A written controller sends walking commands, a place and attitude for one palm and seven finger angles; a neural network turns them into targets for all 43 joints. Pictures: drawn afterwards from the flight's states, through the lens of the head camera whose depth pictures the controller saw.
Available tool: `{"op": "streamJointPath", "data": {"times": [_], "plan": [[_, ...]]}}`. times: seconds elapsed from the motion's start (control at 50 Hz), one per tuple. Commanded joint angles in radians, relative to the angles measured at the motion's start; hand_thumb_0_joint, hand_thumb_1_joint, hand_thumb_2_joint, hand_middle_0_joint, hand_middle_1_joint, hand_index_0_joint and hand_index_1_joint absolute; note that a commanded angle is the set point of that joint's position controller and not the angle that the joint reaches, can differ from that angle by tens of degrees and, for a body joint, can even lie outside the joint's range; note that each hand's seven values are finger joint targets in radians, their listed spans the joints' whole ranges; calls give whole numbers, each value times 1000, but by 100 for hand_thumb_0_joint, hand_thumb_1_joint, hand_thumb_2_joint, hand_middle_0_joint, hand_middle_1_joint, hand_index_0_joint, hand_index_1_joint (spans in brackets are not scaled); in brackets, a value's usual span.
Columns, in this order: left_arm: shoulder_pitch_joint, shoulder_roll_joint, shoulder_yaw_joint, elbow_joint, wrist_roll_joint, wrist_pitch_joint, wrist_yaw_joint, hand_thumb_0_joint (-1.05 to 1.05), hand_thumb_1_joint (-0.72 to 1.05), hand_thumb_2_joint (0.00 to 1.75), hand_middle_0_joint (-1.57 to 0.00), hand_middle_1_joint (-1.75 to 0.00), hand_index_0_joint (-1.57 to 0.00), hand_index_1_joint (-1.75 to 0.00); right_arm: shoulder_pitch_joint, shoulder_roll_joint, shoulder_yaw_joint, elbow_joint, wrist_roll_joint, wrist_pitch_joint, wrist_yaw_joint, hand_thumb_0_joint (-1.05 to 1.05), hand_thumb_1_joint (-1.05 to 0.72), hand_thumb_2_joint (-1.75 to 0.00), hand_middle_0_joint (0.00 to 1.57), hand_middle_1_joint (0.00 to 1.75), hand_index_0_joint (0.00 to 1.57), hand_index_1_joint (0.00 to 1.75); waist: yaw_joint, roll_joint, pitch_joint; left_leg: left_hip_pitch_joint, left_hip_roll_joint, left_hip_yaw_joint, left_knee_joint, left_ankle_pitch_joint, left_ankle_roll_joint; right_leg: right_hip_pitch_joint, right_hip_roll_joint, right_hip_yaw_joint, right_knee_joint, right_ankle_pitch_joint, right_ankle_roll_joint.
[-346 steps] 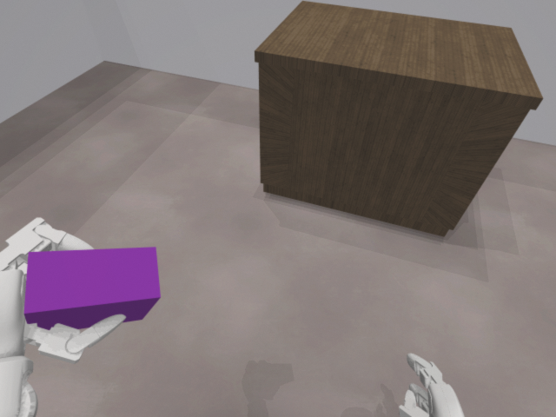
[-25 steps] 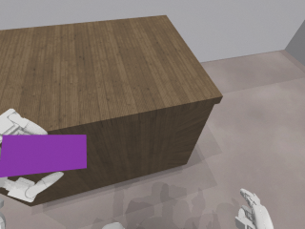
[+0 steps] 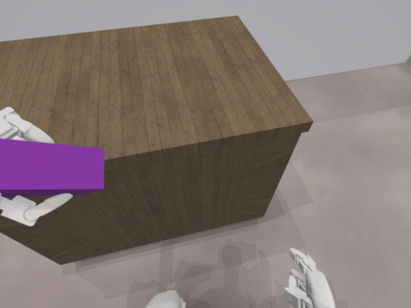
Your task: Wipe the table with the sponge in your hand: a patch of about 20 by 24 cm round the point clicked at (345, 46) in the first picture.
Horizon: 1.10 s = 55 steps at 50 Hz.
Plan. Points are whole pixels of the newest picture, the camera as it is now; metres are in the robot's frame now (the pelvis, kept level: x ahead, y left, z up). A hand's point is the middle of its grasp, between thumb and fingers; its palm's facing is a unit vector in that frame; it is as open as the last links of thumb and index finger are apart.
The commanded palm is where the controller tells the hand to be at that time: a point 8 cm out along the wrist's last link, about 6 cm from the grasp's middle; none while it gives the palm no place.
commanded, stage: come to a stop and stand still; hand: left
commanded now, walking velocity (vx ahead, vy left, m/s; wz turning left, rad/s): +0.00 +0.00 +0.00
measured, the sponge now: (64, 172) +0.25 +0.24 +0.17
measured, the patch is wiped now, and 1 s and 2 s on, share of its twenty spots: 0.00 0.00 0.00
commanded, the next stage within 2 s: look again from close up in 1.14 s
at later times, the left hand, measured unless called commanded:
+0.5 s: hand (27, 189) +0.21 +0.26 +0.20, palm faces +0.42 -0.83 -0.35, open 10.1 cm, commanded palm +0.15 +0.28 +0.19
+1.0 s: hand (40, 172) +0.25 +0.28 +0.18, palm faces +0.35 -0.86 -0.37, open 10.1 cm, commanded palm +0.19 +0.31 +0.19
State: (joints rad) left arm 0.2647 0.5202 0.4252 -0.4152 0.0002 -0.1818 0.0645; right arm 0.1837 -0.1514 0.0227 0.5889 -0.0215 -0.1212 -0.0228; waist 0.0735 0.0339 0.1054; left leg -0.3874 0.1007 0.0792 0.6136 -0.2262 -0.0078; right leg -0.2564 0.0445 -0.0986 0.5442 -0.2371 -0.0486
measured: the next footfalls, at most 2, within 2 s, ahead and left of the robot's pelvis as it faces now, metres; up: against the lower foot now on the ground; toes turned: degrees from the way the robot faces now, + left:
none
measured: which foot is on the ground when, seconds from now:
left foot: down 0.00-1.00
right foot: down 0.00-1.00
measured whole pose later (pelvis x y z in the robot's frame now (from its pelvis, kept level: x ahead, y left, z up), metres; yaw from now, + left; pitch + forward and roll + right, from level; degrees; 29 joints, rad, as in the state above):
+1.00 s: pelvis +0.02 +0.04 +0.01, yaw -2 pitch +0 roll -1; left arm 0.41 0.37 0.34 -0.47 -0.03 -0.19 0.10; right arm 0.17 -0.20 0.04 0.56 -0.02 -0.12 -0.03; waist 0.03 -0.02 0.03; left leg -0.24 -0.06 0.00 0.43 -0.19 0.07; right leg -0.18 0.02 -0.04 0.38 -0.20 -0.01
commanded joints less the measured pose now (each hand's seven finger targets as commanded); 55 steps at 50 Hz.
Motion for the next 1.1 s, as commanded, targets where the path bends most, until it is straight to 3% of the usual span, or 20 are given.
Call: {"op": "streamJointPath", "data": {"times": [0.0,0.04,0.06,0.1,0.14,0.16,0.2,0.22,0.28,0.3,0.36,0.4,0.44,0.54,0.64,0.66,0.7,0.8,0.86,1.08], "plan": [[-57,14,42,5,-46,-28,9,0,10,130,-120,-160,-120,-160,8,-165,-74,-160,35,-79,-11,0,-90,-90,20,30,20,30,-34,-127,-257,152,-84,0,-74,46,13,125,-192,219,-122,461,38],[53,-24,-5,-136,-53,-25,10,0,10,130,-120,-160,-120,-160,-56,-164,-60,-168,41,-64,12,0,-90,-90,20,30,20,30,-22,-147,-243,196,-58,-36,-98,114,40,61,-169,210,-173,185,101],[109,-57,-36,-171,-60,-26,13,0,10,130,-120,-160,-120,-160,-72,-158,-55,-177,48,-65,18,0,-90,-90,20,30,20,30,-24,-118,-234,216,-45,-51,-132,113,47,50,-158,207,-187,103,99],[108,-21,-28,-251,-46,-34,23,0,10,130,-120,-160,-120,-160,-92,-157,-45,-196,40,-61,11,0,-90,-90,20,30,20,30,-27,-104,-168,146,-60,-58,-96,-48,42,-28,-172,261,-298,-200,101],[96,44,27,-273,-34,-35,45,0,10,130,-120,-160,-120,-160,-81,-163,-46,-188,30,-56,-8,0,-90,-90,20,30,20,30,-27,-163,-109,97,-103,-41,16,-99,26,-107,-220,337,-401,-425,58],[53,121,92,-339,-32,-43,64,0,10,130,-120,-160,-120,-160,-83,-177,-48,-184,26,-54,-17,0,-90,-90,20,30,20,30,-27,-133,-105,80,-105,-52,37,-87,20,-95,-240,344,-396,-406,26],[20,106,99,-345,-31,-56,79,0,10,130,-120,-160,-120,-160,-76,-161,-39,-172,14,-68,-31,0,-90,-90,20,30,20,30,-37,-89,-127,128,-108,-65,12,-48,18,-101,-235,317,-365,-350,-32],[12,104,106,-337,-34,-62,89,0,10,130,-120,-160,-120,-160,-68,-163,-39,-162,12,-71,-37,0,-90,-90,20,30,20,30,-41,-42,-136,161,-107,-73,-49,-45,19,-95,-218,305,-348,-334,-34],[-38,91,94,-322,-42,-85,102,0,10,130,-120,-160,-120,-160,-56,-183,-45,-153,7,-80,-48,0,-90,-90,20,30,20,30,-41,108,-121,184,-62,-143,-249,-76,41,-41,-106,223,-271,-245,21],[-55,90,95,-310,-40,-97,101,0,10,130,-120,-160,-120,-160,-49,-195,-48,-155,8,-85,-47,0,-90,-90,20,30,20,30,-37,115,-128,147,-41,-176,-280,-82,56,22,-76,205,-250,-175,46],[-55,36,40,-302,-30,-117,75,0,10,130,-120,-160,-120,-160,-56,-179,-36,-172,4,-102,-40,0,-90,-90,20,30,20,30,-40,216,-110,38,-19,-220,-392,-297,65,107,-37,153,-188,-149,49],[-19,-6,-2,-254,-18,-112,67,0,10,130,-120,-160,-120,-160,-51,-182,-37,-166,10,-107,-28,0,-90,-90,20,30,20,30,-34,137,-150,-4,-2,-239,-389,-273,71,195,-30,135,-152,-67,49],[27,-44,-39,-204,-18,-95,58,0,10,130,-120,-160,-120,-160,-37,-184,-42,-166,11,-105,-19,0,-90,-90,20,30,20,30,-37,17,-155,29,-35,-198,-333,-199,55,175,-44,149,-221,-61,48],[60,-30,-28,-141,-23,-64,50,0,10,130,-120,-160,-120,-160,-31,-180,-37,-153,7,-81,-18,0,-90,-90,20,30,20,30,-44,-100,-106,100,-81,-146,-253,-179,20,-4,-84,197,-358,-281,28],[-41,33,23,-271,-36,-74,56,0,10,130,-120,-160,-120,-160,-58,-173,-27,-157,2,-71,-29,0,-90,-90,20,30,20,30,-49,17,-187,175,-73,-158,-289,-10,22,69,-58,139,-283,-46,34],[-67,63,45,-315,-33,-79,58,0,10,130,-120,-160,-120,-160,-75,-169,-21,-162,-5,-76,-33,0,-90,-90,20,30,20,30,-46,94,-207,181,-62,-174,-323,-11,22,84,-46,126,-237,-19,36],[-51,39,22,-342,-34,-85,61,0,10,130,-120,-160,-120,-160,-71,-167,-18,-166,-4,-82,-33,0,-90,-90,20,30,20,30,-36,128,-230,160,-26,-236,-362,-18,34,145,-30,109,-173,42,36],[29,13,9,-336,-41,-83,63,0,10,130,-120,-160,-120,-160,-65,-170,-24,-167,-3,-85,-25,0,-90,-90,20,30,20,30,-34,81,-286,242,-29,-205,-273,302,5,162,-45,93,-156,187,33],[94,-15,1,-265,-45,-69,60,0,10,130,-120,-160,-120,-160,-59,-178,-33,-162,1,-73,-21,0,-90,-90,20,30,20,30,-40,46,-275,253,-41,-185,-254,373,-22,149,-49,85,-162,219,30],[55,24,28,-308,-56,-66,64,0,10,130,-120,-160,-120,-160,-83,-176,-34,-185,10,-25,-39,0,-90,-90,20,30,20,30,-40,52,-265,204,-44,-184,-261,310,-18,177,-65,94,-161,220,31]]}}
